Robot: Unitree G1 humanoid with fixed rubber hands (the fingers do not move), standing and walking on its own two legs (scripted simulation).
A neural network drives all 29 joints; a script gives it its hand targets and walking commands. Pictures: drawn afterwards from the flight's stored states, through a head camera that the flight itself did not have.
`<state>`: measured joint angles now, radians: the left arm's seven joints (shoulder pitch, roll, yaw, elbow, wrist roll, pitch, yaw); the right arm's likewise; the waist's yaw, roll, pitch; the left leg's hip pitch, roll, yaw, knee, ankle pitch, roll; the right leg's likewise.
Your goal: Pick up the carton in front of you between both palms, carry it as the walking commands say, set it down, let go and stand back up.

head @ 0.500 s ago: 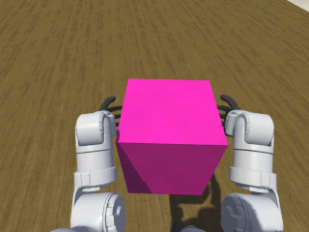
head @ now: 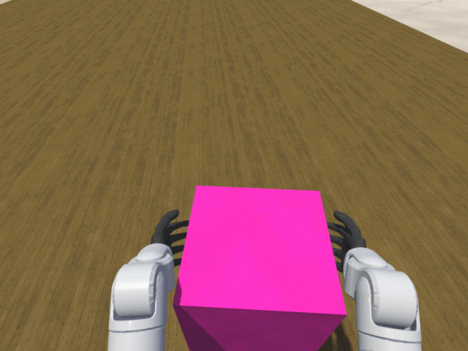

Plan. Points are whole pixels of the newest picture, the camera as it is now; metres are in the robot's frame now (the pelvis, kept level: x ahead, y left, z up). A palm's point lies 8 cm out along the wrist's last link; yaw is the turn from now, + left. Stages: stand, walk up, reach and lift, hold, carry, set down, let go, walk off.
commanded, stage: carry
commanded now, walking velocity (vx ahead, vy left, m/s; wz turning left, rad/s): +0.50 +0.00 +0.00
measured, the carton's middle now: (253, 277) +0.26 +0.00 +0.01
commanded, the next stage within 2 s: none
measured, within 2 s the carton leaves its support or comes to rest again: neither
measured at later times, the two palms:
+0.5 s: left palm (207, 140) +0.57 +0.11 +0.09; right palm (330, 144) +0.57 -0.19 +0.09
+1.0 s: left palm (207, 83) +0.90 +0.15 +0.10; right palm (299, 82) +0.89 -0.15 +0.11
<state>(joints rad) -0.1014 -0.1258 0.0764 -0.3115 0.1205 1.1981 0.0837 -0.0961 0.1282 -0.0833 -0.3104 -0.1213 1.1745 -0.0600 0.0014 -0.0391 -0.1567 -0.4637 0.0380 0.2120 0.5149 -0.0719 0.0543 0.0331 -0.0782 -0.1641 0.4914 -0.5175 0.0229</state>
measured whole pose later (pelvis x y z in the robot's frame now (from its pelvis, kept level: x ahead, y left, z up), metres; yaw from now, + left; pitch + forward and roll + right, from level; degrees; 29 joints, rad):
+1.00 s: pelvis +0.63 +0.00 +0.00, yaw -2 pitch +3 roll +1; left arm -0.14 -0.12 0.11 -0.36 0.12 1.24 0.09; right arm -0.17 0.13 -0.08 -0.33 -0.11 1.21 -0.08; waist -0.01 -0.04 -0.12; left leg -0.45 0.06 0.24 0.55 -0.14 0.08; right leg -0.13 -0.11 -0.12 0.80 -0.48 0.04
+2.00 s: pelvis +0.87 -0.01 +0.01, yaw +2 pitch +2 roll -1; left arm -0.11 -0.13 0.10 0.01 0.20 0.87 0.04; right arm -0.11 0.13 -0.10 0.00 -0.21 0.86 -0.03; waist 0.01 0.02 -0.11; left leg -0.11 0.07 0.16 0.54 -0.47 -0.01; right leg -0.38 -0.07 -0.21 0.59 -0.25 -0.03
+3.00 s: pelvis +0.81 +0.01 +0.01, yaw +2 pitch +1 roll +0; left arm -0.19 -0.14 0.16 0.15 0.23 0.75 0.03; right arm -0.20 0.14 -0.16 0.14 -0.24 0.74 -0.02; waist 0.00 0.01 -0.07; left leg -0.18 0.03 0.19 0.56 -0.40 0.04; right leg -0.40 -0.11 -0.19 0.51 -0.11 -0.01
